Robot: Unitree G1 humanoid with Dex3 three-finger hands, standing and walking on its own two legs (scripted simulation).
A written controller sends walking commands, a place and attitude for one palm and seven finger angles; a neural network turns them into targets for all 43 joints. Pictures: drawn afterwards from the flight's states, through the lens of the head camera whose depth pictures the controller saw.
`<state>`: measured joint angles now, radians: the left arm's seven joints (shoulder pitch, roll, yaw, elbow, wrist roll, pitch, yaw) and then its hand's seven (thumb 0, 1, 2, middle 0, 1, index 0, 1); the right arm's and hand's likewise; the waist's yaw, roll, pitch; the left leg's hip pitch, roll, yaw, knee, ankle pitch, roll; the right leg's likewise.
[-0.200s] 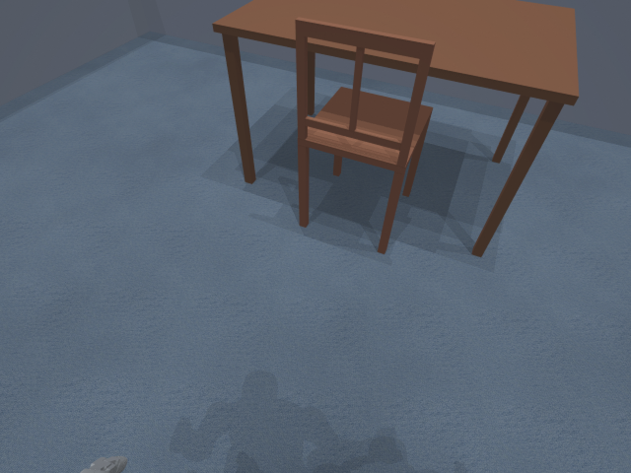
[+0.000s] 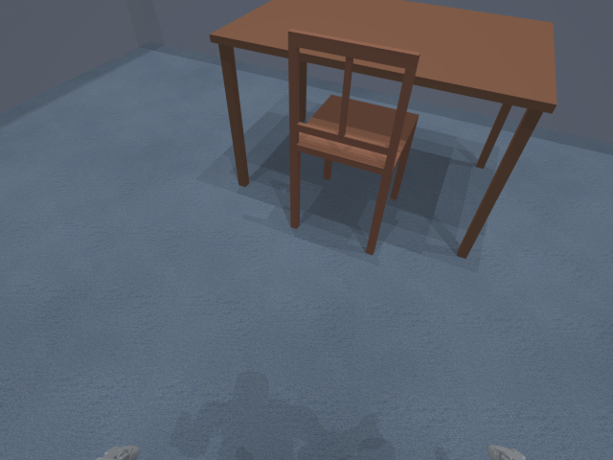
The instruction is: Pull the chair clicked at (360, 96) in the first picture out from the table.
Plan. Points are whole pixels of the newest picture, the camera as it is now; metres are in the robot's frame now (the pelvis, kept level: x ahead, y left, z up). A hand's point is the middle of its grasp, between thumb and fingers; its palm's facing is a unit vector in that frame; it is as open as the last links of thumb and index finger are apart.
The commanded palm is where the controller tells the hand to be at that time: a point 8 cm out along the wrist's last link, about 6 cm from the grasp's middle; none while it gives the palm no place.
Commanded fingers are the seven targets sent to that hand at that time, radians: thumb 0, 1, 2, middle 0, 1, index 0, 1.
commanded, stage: stand and wait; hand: left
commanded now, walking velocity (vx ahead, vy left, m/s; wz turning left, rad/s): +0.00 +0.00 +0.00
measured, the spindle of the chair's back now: (345, 98) +1.17 -0.05 -0.09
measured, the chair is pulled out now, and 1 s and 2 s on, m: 0.00 0.00 0.00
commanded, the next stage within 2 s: look at it before walking up in 0.62 s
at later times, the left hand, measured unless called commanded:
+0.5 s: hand out of the picture +0.05 +0.24 -0.15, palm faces -0.03 -0.94 -0.34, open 7.3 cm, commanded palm none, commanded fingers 0.00 0.90 0.90 -0.20 -0.30 -0.20 -0.30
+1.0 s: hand out of the picture +0.05 +0.23 -0.15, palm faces -0.03 -0.94 -0.33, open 7.3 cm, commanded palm none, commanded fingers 0.00 0.90 0.90 -0.20 -0.30 -0.20 -0.30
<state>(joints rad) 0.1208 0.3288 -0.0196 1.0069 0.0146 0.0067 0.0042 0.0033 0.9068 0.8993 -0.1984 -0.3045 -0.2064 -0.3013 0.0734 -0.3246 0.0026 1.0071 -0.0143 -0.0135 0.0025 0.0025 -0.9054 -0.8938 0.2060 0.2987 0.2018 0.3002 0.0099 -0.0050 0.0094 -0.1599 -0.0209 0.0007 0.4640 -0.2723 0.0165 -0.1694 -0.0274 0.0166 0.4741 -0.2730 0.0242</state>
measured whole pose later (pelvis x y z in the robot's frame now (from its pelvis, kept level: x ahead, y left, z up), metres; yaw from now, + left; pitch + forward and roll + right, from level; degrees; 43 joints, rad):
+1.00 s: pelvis -0.02 -0.02 +0.01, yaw +0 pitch -2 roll +0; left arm 0.14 0.33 -0.01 1.09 0.02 0.00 0.00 0.00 0.91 0.90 -0.20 -0.30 -0.21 -0.30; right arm 0.12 -0.34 0.00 1.12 -0.01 -0.01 0.01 0.00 -0.91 -0.89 0.21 0.30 0.20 0.30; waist 0.00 0.00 0.03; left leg -0.15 0.01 0.00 0.38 -0.20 -0.01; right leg -0.16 0.00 0.01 0.40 -0.20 0.00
